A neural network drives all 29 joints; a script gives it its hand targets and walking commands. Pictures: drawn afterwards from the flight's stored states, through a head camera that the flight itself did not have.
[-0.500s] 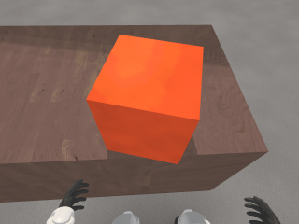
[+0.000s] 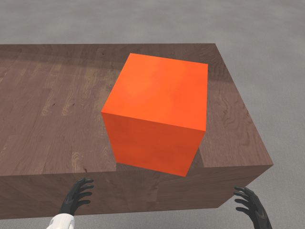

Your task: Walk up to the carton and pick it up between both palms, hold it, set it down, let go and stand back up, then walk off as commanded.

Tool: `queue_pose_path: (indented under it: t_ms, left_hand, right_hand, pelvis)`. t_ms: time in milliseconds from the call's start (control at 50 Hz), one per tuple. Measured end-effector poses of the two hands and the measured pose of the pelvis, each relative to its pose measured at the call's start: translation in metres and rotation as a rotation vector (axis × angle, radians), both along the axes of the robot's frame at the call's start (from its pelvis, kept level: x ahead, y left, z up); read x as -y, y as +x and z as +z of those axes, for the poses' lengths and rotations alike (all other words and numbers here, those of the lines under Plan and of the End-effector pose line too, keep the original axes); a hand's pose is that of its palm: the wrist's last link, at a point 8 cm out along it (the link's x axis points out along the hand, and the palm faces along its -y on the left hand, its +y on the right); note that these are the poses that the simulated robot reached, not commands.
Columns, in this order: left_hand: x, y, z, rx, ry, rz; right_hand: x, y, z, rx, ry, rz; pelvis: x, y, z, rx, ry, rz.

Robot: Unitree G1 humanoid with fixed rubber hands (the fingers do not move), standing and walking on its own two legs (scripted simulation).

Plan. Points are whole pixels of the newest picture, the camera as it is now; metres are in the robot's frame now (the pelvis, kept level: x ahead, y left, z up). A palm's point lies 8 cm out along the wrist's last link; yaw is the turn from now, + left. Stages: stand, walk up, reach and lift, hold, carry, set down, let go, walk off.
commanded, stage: reach and lift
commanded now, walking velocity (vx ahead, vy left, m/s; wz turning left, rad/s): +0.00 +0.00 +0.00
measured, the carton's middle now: (158, 116) +0.44 +0.00 +0.01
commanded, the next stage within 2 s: none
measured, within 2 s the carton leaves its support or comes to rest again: neither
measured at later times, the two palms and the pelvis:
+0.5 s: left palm (62, 191) +0.23 +0.25 -0.01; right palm (246, 206) +0.19 -0.19 -0.01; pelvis +0.01 +0.00 +0.00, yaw +0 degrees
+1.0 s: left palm (61, 174) +0.26 +0.25 +0.02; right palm (242, 181) +0.23 -0.19 +0.02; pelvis +0.02 +0.00 +0.00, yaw +0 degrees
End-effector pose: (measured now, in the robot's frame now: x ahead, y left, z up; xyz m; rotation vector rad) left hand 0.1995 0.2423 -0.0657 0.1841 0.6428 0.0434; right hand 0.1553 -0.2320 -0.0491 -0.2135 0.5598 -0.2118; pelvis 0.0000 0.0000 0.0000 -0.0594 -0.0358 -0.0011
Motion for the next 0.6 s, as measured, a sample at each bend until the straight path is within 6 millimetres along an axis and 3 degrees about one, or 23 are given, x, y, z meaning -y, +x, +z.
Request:
queue_pose_path:
  t_ms: [360,600]
  left_hand:
    - [-0.006,0.025,0.040,0.194,-0.050,-0.061]
    - [-0.008,0.035,0.058,0.243,-0.070,-0.075]
  right_hand:
    - [-0.034,0.023,0.025,0.172,0.064,-0.030]
    - [-0.038,0.035,0.042,0.220,0.076,-0.060]
  pelvis:
    - [0.003,0.009,0.002,-0.017,0.003,-0.001]
    - [0.002,0.009,0.002,-0.017,0.003,-0.001]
